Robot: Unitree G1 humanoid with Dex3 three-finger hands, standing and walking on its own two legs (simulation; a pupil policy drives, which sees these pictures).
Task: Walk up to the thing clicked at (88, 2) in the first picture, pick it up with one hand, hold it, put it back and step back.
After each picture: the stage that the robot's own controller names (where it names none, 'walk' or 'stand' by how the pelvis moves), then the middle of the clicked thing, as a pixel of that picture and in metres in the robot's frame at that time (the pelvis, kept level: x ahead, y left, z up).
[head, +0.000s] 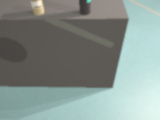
stand; out of the picture +0.94 +0.04 +0.10
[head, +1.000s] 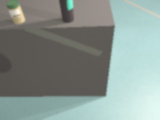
walk; out of the picture +0.83 +0.17 +0.12
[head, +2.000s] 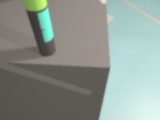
stand; (41, 26) +0.52 +0.21 +0.13
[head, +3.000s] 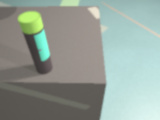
stand; (38, 46) +0.48 +0.21 +0.10
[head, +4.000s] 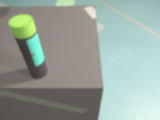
stand; (31, 50) +0.45 +0.22 +0.10
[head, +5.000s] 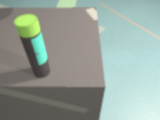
stand; (35, 50) +0.46 +0.22 +0.10
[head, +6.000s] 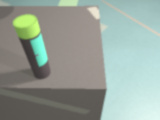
stand; (35, 51) +0.45 +0.21 +0.10
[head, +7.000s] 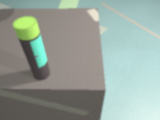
stand; (34, 52) +0.45 +0.22 +0.10
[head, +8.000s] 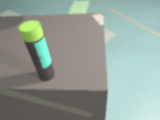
rise first; (39, 54) +0.45 +0.23 +0.10
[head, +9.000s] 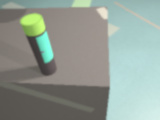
go down; (41, 48) +0.46 +0.23 +0.10
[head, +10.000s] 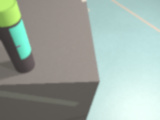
go down; (15, 41) +0.44 +0.21 +0.12
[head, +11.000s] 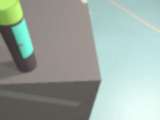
approach; (17, 40) +0.45 +0.21 +0.13
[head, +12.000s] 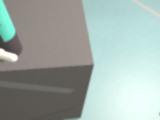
close in; out of the picture +0.46 +0.23 +0.17
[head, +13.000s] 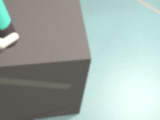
lift; out of the picture +0.50 +0.23 +0.18
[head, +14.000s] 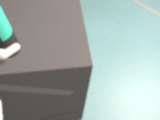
lift; out of the picture +0.47 +0.24 +0.18
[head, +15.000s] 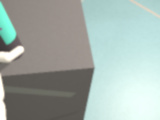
lift; out of the picture +0.46 +0.23 +0.18
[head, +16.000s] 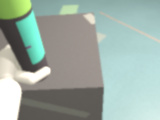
lift; (25, 41) +0.31 +0.16 +0.28
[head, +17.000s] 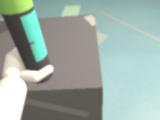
hold; (29, 40) +0.34 +0.16 +0.27
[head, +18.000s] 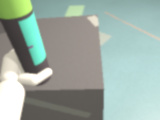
hold; (27, 43) +0.32 +0.17 +0.27
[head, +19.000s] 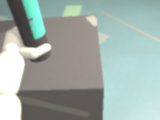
crouch; (28, 18) +0.40 +0.17 +0.30
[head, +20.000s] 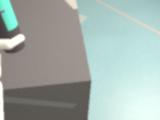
lower; out of the picture +0.49 +0.23 +0.23
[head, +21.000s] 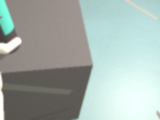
lower; out of the picture +0.49 +0.23 +0.17
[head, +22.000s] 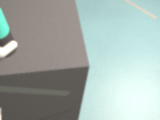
lower; out of the picture +0.48 +0.24 +0.17
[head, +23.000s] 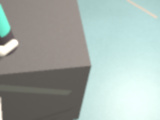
lower; out of the picture +0.48 +0.24 +0.17
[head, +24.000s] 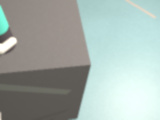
lower; out of the picture +0.49 +0.24 +0.17
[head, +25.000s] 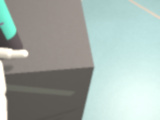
open; out of the picture +0.48 +0.23 +0.17
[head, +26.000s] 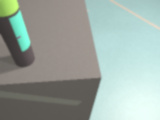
sink last; (14, 33) +0.46 +0.22 +0.15
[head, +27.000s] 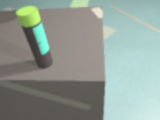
stand; (37, 40) +0.50 +0.24 +0.13
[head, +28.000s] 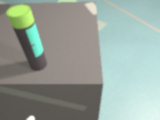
stand; (30, 42) +0.48 +0.23 +0.12
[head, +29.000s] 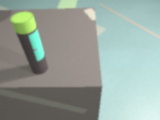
walk; (32, 46) +0.48 +0.24 +0.10
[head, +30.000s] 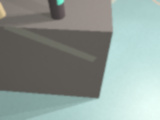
walk; out of the picture +0.72 +0.17 +0.12
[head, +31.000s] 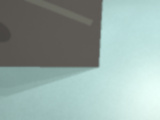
walk; out of the picture +1.05 +0.22 +0.12
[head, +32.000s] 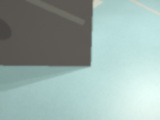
stand; out of the picture +1.22 +0.23 +0.12
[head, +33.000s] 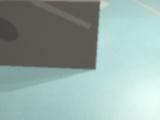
stand; out of the picture +1.20 +0.19 +0.10
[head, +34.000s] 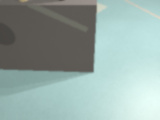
stand; out of the picture +1.18 +0.21 +0.10
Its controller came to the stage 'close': yes
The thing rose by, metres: 0.21
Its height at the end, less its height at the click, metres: +0.00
